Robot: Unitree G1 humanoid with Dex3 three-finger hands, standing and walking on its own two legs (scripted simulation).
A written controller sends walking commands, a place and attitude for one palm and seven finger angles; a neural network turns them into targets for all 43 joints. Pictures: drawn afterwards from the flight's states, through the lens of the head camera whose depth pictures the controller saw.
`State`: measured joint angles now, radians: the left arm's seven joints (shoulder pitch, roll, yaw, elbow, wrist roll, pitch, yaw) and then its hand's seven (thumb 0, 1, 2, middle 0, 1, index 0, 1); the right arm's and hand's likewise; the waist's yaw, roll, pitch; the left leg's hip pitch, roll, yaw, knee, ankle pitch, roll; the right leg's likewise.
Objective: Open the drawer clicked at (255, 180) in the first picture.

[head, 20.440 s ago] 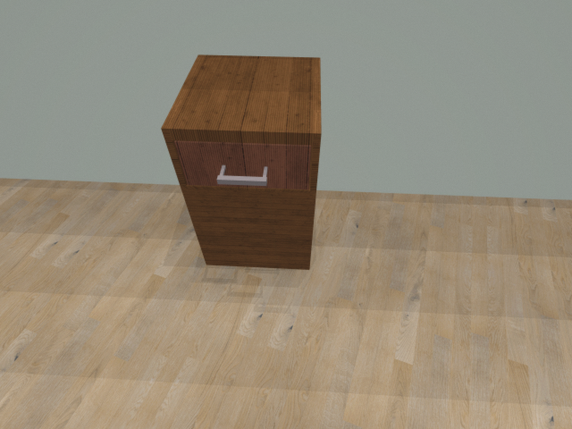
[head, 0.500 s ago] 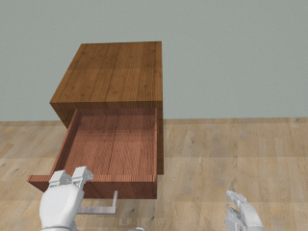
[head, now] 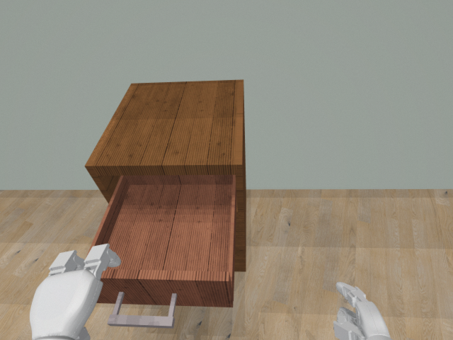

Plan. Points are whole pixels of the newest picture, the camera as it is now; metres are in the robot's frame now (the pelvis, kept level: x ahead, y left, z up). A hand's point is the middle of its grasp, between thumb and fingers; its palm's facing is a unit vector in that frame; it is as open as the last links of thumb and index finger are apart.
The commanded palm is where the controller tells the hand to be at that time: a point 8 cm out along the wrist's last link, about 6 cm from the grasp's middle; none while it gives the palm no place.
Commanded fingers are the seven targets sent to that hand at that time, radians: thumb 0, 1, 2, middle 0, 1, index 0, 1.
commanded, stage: draw the hand back to the body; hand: left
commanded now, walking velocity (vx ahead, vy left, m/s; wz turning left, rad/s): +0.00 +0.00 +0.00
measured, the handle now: (144, 310) +0.22 +0.23 -0.17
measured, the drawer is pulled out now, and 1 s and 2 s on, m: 0.29 0.29 0.29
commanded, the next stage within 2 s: step back with the hand held close in 1.16 s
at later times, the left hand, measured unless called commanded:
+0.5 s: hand (80, 256) +0.19 +0.22 +0.14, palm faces +0.34 -0.86 -0.38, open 12.6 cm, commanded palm +0.14 +0.27 +0.16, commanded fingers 0.00 0.13 0.57 -0.25 -0.80 -0.25 -0.80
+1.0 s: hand (48, 229) +0.20 +0.23 +0.20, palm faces +0.44 -0.80 -0.40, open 8.3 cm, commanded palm +0.14 +0.27 +0.21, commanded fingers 0.00 0.90 0.90 -0.20 -0.30 -0.20 -0.30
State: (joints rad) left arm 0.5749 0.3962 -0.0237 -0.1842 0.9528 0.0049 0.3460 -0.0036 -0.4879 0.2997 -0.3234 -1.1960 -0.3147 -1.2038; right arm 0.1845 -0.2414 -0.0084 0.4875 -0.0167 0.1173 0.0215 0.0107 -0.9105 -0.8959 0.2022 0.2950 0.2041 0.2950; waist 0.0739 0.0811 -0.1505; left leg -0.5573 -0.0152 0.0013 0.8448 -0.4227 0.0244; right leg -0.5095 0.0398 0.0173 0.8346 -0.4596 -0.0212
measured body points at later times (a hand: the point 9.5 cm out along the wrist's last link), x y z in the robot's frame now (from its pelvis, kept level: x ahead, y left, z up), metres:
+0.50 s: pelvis +0.02 +0.00 +0.03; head +0.01 -0.02 +0.48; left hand +0.17 +0.27 +0.16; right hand +0.20 -0.21 -0.05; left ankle +0.00 +0.11 -0.70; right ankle -0.02 -0.11 -0.70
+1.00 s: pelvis +0.02 -0.01 +0.04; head +0.01 -0.04 +0.49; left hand +0.17 +0.27 +0.23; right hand +0.24 -0.21 -0.04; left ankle +0.00 +0.11 -0.70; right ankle -0.02 -0.11 -0.70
